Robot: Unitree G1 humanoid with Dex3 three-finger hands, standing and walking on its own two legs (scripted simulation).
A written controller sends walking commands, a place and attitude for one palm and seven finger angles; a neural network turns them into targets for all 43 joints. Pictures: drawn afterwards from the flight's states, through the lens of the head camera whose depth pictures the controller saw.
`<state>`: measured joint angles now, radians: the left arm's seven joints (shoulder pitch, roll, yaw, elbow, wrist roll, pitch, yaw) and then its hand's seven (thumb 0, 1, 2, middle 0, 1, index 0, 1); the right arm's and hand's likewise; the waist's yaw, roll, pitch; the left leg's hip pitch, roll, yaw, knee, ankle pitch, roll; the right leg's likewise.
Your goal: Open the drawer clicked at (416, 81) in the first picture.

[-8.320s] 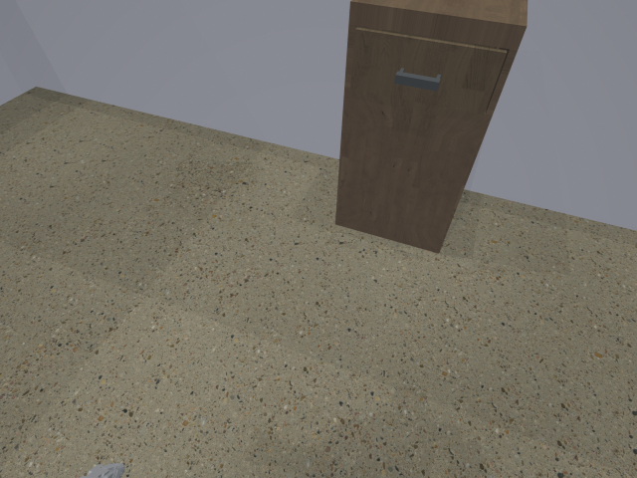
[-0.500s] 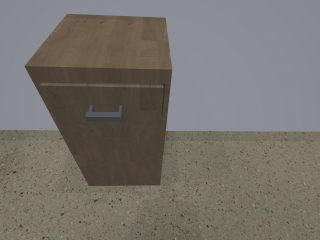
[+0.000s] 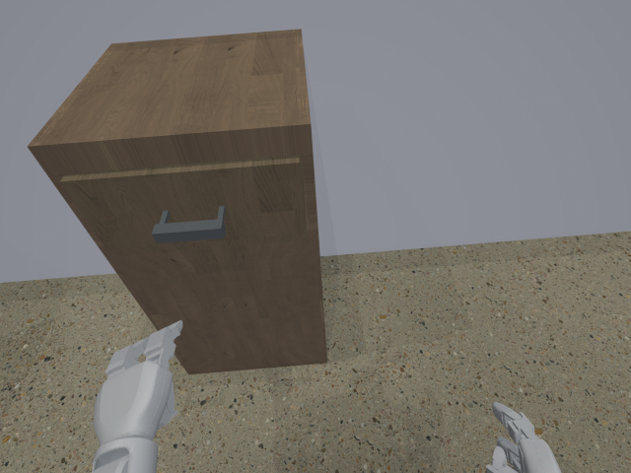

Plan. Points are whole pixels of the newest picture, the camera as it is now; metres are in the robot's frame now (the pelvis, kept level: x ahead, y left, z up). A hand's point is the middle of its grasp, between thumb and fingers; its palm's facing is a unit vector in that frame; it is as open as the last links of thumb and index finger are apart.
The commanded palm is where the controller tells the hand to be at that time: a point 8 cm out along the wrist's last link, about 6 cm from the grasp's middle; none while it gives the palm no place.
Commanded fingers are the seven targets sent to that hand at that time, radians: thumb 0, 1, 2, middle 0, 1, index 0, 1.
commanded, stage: raise the hand with hooked fingers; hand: left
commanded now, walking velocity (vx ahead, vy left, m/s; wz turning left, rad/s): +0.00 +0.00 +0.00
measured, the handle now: (191, 222) +0.54 +0.26 -0.01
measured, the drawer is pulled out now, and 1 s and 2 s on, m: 0.02 0.02 0.02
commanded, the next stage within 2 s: move the hooked fingers above the handle in 1.62 s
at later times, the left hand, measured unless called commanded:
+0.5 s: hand (167, 383) +0.23 +0.20 +0.01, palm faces +0.02 -0.10 -0.99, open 10.7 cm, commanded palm +0.21 +0.21 +0.06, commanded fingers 0.00 -0.03 0.50 -0.27 -0.90 -0.27 -0.90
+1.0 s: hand (156, 303) +0.31 +0.22 +0.07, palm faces +0.10 -0.09 -0.99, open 13.5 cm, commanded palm +0.29 +0.22 +0.13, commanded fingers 0.00 -0.50 0.30 -0.30 -1.20 -0.30 -1.20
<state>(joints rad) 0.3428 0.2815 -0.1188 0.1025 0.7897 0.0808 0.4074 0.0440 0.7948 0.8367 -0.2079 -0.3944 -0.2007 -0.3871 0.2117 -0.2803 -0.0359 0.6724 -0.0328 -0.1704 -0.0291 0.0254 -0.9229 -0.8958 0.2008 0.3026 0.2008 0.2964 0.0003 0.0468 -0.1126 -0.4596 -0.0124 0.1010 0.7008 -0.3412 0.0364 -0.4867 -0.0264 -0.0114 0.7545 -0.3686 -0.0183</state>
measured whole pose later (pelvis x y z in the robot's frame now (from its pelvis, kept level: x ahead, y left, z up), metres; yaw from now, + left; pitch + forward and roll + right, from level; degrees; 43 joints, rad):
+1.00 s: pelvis +0.02 +0.00 +0.01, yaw -2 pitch +3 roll +1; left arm 0.05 0.38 -0.11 0.03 0.99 0.17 0.23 0.00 -0.39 0.35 -0.31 -1.13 -0.31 -1.13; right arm 0.11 -0.24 -0.02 0.62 0.00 0.09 -0.03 0.02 -0.91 -0.90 0.20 0.30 0.20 0.30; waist 0.08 0.06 -0.05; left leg -0.31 -0.03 0.01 0.58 -0.32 0.02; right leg -0.33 0.01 0.01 0.62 -0.34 -0.02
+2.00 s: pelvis +0.02 -0.01 +0.02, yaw +0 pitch +3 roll +1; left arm -0.22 0.47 -0.08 0.28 0.96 0.06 0.10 0.00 -0.49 0.30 -0.32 -1.20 -0.32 -1.20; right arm 0.13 -0.25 0.00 0.64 0.02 0.09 -0.06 0.01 -0.91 -0.90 0.20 0.30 0.20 0.30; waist 0.08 0.06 -0.03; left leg -0.29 -0.02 -0.02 0.50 -0.27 0.00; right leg -0.30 0.01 -0.02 0.53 -0.29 -0.03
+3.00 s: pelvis +0.03 +0.01 +0.00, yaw -2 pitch +14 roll -1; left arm -0.69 0.53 -0.01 0.91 1.06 -0.07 0.23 0.00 -0.49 0.30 -0.32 -1.20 -0.31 -1.20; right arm 0.33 -0.26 -0.06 0.69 0.02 0.11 -0.03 0.01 -0.91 -0.90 0.20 0.30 0.20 0.30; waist -0.05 0.04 -0.11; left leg -0.58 -0.02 0.00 0.69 -0.35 0.03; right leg -0.58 0.02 0.01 0.66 -0.33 0.00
